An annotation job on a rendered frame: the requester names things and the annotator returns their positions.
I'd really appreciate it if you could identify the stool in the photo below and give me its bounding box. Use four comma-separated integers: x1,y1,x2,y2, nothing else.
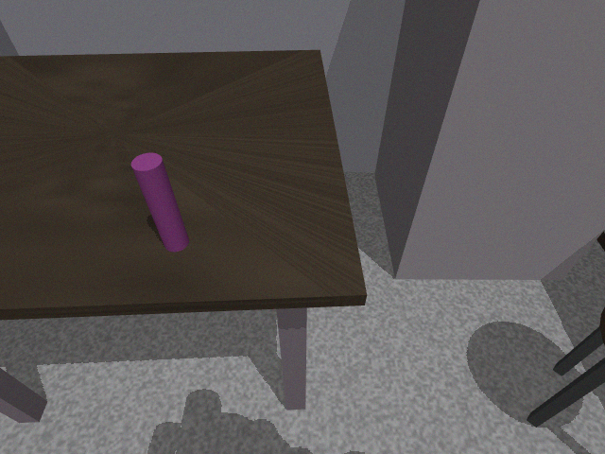
527,307,605,427

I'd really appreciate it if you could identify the table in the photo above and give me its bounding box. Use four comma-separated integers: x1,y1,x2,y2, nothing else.
0,50,367,423

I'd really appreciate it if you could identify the can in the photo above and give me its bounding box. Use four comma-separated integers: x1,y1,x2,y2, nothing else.
131,153,189,252

